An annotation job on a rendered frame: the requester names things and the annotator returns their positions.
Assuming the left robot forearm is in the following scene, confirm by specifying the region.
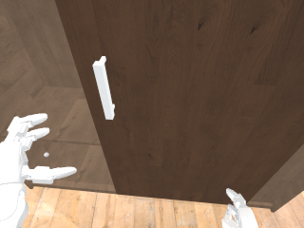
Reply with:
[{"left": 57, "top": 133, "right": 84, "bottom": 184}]
[{"left": 0, "top": 182, "right": 29, "bottom": 228}]

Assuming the handle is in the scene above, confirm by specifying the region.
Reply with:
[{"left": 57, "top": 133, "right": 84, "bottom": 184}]
[{"left": 92, "top": 56, "right": 115, "bottom": 120}]

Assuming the wardrobe door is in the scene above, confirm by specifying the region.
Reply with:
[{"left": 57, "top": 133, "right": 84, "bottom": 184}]
[
  {"left": 250, "top": 144, "right": 304, "bottom": 203},
  {"left": 54, "top": 0, "right": 304, "bottom": 205}
]

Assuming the robot right hand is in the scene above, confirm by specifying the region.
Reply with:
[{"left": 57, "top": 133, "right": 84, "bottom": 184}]
[{"left": 221, "top": 188, "right": 258, "bottom": 228}]

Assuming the robot left hand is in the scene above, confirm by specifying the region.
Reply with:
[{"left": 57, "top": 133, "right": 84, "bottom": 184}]
[{"left": 0, "top": 113, "right": 77, "bottom": 184}]

